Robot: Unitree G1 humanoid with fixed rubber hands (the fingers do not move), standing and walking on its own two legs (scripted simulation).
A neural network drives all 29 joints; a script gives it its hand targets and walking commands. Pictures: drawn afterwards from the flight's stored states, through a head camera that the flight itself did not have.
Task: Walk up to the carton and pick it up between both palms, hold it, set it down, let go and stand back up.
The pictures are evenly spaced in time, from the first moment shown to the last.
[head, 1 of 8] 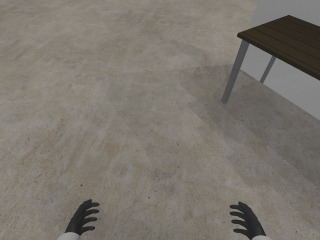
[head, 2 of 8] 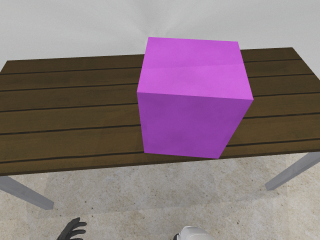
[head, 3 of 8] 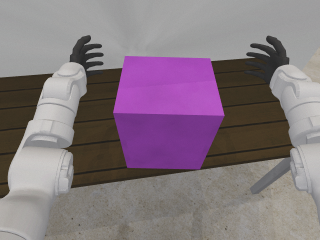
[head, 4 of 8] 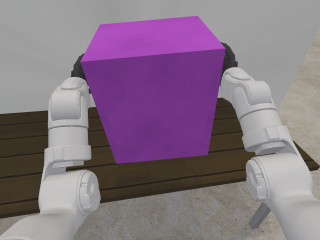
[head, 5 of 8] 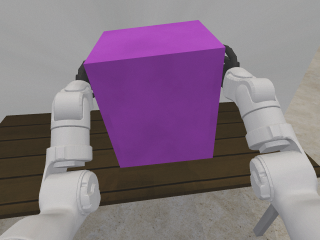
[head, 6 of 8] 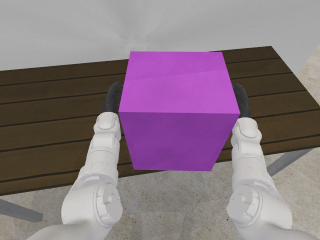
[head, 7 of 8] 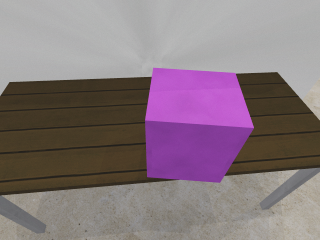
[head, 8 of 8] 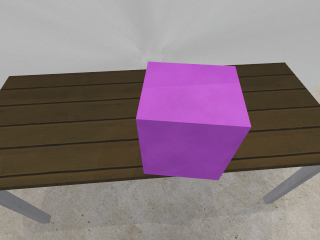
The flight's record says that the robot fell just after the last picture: no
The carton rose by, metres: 0.26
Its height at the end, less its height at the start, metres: +0.00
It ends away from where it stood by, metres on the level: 0.03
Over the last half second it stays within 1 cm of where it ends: yes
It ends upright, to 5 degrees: yes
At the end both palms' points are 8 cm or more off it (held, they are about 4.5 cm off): yes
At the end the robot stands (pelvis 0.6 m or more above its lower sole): yes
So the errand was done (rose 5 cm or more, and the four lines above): yes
